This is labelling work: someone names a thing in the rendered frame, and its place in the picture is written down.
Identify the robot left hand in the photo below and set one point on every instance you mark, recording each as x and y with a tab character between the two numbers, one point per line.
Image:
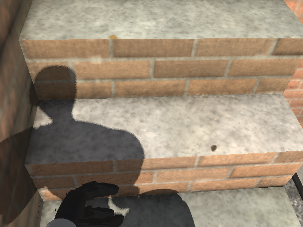
73	206

